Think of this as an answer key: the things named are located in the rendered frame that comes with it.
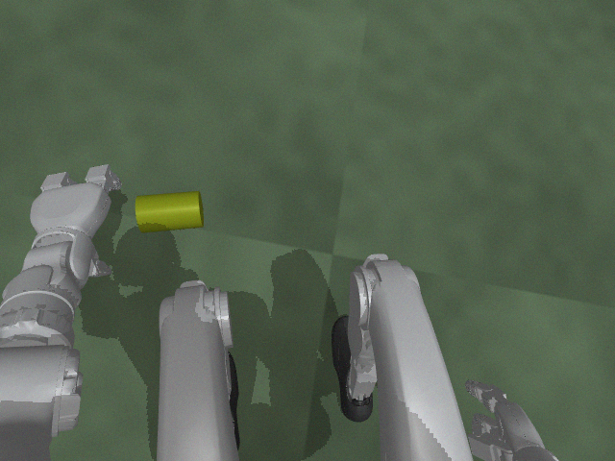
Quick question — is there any left robot arm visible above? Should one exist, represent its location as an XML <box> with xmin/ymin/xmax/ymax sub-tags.
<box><xmin>0</xmin><ymin>228</ymin><xmax>93</xmax><ymax>461</ymax></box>

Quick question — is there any right robot foot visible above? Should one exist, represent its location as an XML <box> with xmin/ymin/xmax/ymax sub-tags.
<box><xmin>332</xmin><ymin>316</ymin><xmax>373</xmax><ymax>423</ymax></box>

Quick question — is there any left robot hand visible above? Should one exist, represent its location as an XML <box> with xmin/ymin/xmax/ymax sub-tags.
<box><xmin>30</xmin><ymin>164</ymin><xmax>122</xmax><ymax>278</ymax></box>

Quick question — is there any right robot hand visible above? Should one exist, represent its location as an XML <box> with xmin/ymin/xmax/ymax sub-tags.
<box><xmin>465</xmin><ymin>380</ymin><xmax>545</xmax><ymax>461</ymax></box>

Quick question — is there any can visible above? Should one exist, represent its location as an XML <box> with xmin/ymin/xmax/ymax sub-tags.
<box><xmin>135</xmin><ymin>191</ymin><xmax>204</xmax><ymax>233</ymax></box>

